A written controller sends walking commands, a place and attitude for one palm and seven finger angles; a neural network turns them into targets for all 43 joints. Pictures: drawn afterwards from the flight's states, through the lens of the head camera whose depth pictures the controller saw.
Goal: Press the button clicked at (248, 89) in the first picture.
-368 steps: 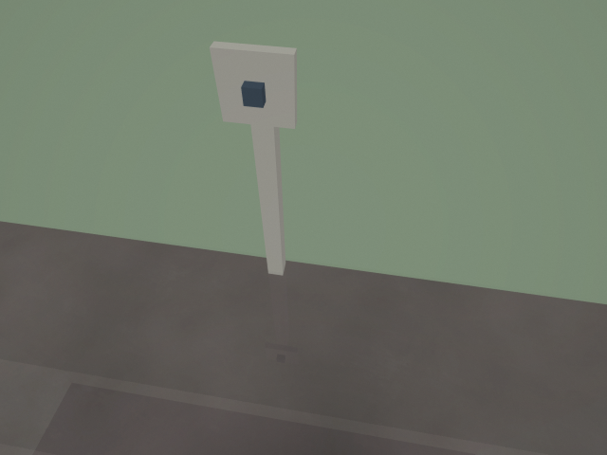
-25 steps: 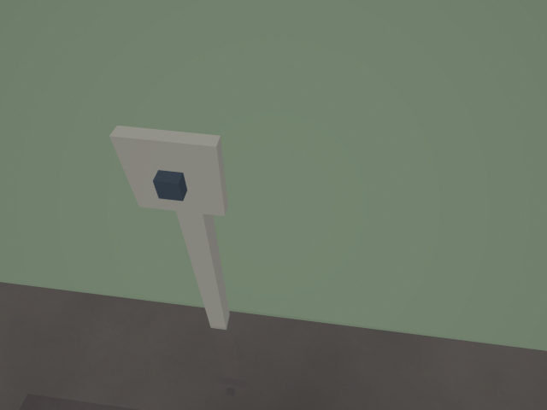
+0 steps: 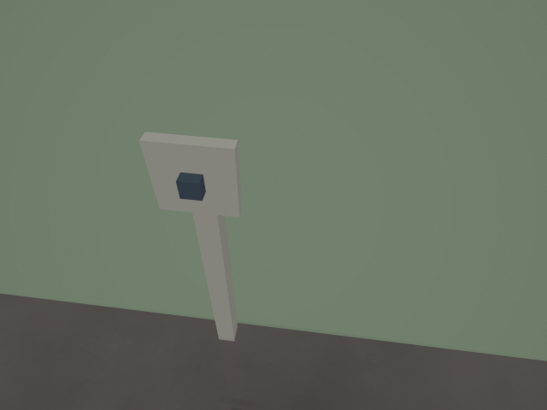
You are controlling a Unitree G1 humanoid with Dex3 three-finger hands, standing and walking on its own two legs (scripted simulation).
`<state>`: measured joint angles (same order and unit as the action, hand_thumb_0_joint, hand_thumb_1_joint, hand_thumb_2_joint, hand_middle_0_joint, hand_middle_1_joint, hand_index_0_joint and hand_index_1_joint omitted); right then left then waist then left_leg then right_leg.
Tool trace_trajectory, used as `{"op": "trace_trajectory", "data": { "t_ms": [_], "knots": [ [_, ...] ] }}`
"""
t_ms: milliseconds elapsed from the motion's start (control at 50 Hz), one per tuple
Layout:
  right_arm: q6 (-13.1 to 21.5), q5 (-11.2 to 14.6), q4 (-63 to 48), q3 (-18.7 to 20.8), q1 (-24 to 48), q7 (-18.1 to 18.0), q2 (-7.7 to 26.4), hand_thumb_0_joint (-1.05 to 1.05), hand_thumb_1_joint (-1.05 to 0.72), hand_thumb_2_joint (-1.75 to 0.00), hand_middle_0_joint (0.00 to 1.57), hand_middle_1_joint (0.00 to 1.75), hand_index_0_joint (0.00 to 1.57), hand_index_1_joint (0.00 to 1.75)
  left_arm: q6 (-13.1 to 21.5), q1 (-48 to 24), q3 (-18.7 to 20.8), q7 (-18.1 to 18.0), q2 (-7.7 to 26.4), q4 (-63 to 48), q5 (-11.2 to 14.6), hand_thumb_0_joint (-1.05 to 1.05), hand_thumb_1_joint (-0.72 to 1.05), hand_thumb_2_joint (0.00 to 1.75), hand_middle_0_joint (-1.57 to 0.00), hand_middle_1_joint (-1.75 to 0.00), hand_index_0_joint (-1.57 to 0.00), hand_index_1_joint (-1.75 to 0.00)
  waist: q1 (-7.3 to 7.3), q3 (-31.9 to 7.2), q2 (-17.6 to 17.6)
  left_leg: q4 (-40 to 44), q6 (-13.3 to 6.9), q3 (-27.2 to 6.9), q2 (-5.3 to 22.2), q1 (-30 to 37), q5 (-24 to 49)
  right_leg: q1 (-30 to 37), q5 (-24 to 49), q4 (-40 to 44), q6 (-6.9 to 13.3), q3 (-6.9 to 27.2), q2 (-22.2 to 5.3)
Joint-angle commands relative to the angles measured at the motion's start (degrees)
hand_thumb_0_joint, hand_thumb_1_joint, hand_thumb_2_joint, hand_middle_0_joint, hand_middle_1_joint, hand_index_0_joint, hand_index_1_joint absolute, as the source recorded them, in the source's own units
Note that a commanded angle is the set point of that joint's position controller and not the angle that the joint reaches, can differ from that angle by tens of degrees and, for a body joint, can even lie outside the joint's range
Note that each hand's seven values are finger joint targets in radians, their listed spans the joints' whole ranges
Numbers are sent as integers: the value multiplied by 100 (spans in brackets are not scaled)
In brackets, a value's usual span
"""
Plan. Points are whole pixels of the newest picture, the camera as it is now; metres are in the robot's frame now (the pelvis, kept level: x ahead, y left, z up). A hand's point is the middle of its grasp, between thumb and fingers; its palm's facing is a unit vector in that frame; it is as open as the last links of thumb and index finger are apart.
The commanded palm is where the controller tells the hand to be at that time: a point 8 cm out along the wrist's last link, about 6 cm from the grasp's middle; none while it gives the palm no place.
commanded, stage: look again from close up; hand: left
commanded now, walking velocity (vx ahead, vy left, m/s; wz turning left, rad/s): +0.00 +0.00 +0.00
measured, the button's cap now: (191, 185) +0.51 +0.20 +0.04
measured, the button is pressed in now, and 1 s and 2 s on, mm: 0 0 0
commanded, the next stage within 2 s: come to a stop and stand still in 0.08 s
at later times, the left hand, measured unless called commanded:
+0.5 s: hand out of the picture +0.01 +0.19 -0.17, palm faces -0.01 -0.97 -0.25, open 7.4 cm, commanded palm none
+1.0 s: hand out of the picture +0.03 +0.14 -0.17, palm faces +0.02 -0.97 -0.22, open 7.3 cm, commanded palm none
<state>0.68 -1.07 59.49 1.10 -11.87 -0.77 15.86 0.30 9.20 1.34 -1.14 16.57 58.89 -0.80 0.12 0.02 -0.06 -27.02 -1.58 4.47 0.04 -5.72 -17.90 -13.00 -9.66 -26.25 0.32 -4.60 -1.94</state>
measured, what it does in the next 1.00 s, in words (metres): stands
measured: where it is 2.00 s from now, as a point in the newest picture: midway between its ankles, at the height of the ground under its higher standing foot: outside the picture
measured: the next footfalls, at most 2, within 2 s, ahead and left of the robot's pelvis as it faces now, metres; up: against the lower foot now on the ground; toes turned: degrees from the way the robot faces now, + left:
none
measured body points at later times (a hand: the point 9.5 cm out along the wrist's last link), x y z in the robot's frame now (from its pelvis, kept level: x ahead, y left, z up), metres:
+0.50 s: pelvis +0.01 -0.01 +0.00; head +0.01 -0.02 +0.45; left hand +0.01 +0.24 -0.15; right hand +0.05 -0.25 -0.16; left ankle -0.03 +0.10 -0.74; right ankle +0.05 -0.12 -0.74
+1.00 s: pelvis +0.02 -0.03 +0.00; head +0.04 -0.05 +0.45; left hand +0.03 +0.19 -0.15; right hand -0.01 -0.24 -0.17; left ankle -0.03 +0.10 -0.74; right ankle +0.05 -0.12 -0.74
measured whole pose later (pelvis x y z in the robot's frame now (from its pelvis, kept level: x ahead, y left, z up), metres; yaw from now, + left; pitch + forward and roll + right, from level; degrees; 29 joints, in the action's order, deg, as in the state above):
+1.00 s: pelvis +0.02 -0.03 +0.00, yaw +0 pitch -1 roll +1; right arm 0.9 -0.6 65.2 -1.4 -19.1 -1.7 8.0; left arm 1.1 13.9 -0.5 -2.1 8.5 65.6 -0.1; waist -0.2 3.1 1.5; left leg -23.4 1.3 3.8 1.9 -4.6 -17.4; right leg -13.6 -11.9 -26.6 2.9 -5.5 -0.1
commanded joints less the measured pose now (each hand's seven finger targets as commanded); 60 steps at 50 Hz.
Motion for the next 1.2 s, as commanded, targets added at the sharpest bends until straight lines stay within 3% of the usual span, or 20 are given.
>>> {"op": "trace_trajectory", "data": {
  "t_ms": [0, 180, 260, 320, 340, 360, 380, 420, 440, 500, 560, 760, 880, 980, 1180],
  "knots": [
    [105, -27, -371, 193, 228, -10, 1124, 0, -90, -90, 20, 30, 20, 30, 99, -120, 138, 20, 899, -275, -16, 0, 90, 90, -20, -30, -20, -30, 39, 495, 120, 1273, -114, -956, 739, -1215, -300, 423, -119, 446, 158, 602, -452],
    [107, -2, -257, 139, 334, 35, 1284, 0, -90, -90, 20, 30, 20, 30, 133, -154, 85, 37, 1041, -174, -10, 0, 90, 90, -20, -30, -20, -30, 5, 108, -77, 1262, -81, -924, 734, -877, 28, 530, 49, 595, 125, 639, -554],
    [55, -3, -52, 19, 175, 47, 921, 0, -90, -90, 20, 30, 20, 30, 98, 116, -42, 13, 689, 30, 8, 0, 90, 90, -20, -30, -20, -30, -8, 74, -58, 1211, -13, -806, 729, -744, 108, 538, 23, 651, 65, 605, -569],
    [45, 15, 41, 9, 138, 38, 924, 0, -90, -90, 20, 30, 20, 30, 113, 158, -62, 0, 734, 111, 10, 0, 90, 90, -20, -30, -20, -30, -29, 159, -44, 1152, 5, -762, 711, -688, 359, 520, 167, 705, 101, 666, -580],
    [132, 63, -189, -50, -3, 47, 569, 0, -90, -90, 20, 30, 20, 30, 156, 935, -144, -222, 248, 317, 1, 0, 90, 90, -20, -30, -20, -30, 70, 93, -23, 417, 94, -358, 912, -734, 1016, 399, 1360, 116, 13, 616, -699],
    [72, 44, -260, -134, -208, 51, 282, 0, -90, -90, 20, 30, 20, 30, 185, 667, -176, -165, 498, 197, 38, 0, 90, 90, -20, -30, -20, -30, -62, -62, 136, 452, 161, -485, 500, -837, 226, 430, 530, 321, 159, 792, -847],
    [100, 37, -190, -169, -315, 45, 273, 0, -90, -90, 20, 30, 20, 30, 185, 551, -197, -117, 483, 199, 53, 0, 90, 90, -20, -30, -20, -30, -100, 169, 431, 670, 129, -591, 539, -723, 441, 54, -81, 359, 265, 839, -790],
    [125, 3, -268, -168, -454, 57, 286, 0, -90, -90, 20, 30, 20, 30, 139, 593, -183, -60, 429, 137, 44, 0, 90, 90, -20, -30, -20, -30, -64, 69, 1091, 834, 59, -727, 713, -828, 472, 90, -456, 211, 266, 584, -545],
    [124, 10, -308, -179, -421, 43, 293, 0, -90, -90, 20, 30, 20, 30, 124, 599, -187, -40, 376, 158, 42, 0, 90, 90, -20, -30, -20, -30, -24, 71, 1000, 905, 17, -739, 753, -894, 550, 203, -266, 135, 231, 487, -470],
    [120, 42, -301, -189, -599, -9, 214, 0, -90, -90, 20, 30, 20, 30, 144, 681, -215, -25, 158, 263, 54, 0, 90, 90, -20, -30, -20, -30, -54, 193, 0, 829, -26, -651, 683, -768, 725, 232, 124, 256, 238, 585, -506],
    [125, 42, -163, -189, -828, -38, 116, 0, -90, -90, 20, 30, 20, 30, 156, 720, -212, -45, 16, 323, 60, 0, 90, 90, -20, -30, -20, -30, -72, 354, -261, 826, -31, -600, 653, -692, 883, 207, 362, 275, 233, 607, -514],
    [132, 31, 260, -196, -1122, -101, -256, 0, -90, -90, 20, 30, 20, 30, 164, 900, -125, -83, -213, 494, 73, 0, 90, 90, -20, -30, -20, -30, -15, 346, 34, 855, 6, -455, 607, -615, 907, 427, 696, 300, 283, 660, -528],
    [118, 32, 406, -172, -1205, -115, -369, 0, -90, -90, 20, 30, 20, 30, 176, 883, -99, -88, -231, 536, 69, 0, 90, 90, -20, -30, -20, -30, -13, 200, -44, 804, 45, -401, 596, -563, 877, 596, 937, 345, 311, 678, -580],
    [90, 27, 474, -158, -1216, -122, -428, 0, -90, -90, 20, 30, 20, 30, 177, 850, -84, -86, -205, 550, 65, 0, 90, 90, -20, -30, -20, -30, -20, 259, -32, 774, 81, -370, 576, -551, 779, 562, 862, 468, 333, 724, -605],
    [58, 12, 510, -154, -1236, -121, -462, 0, -90, -90, 20, 30, 20, 30, 149, 849, -67, -69, -227, 542, 52, 0, 90, 90, -20, -30, -20, -30, -28, 465, 1, 818, 81, -374, 564, -589, 507, 332, 9, 762, 329, 805, -540]
  ]
}}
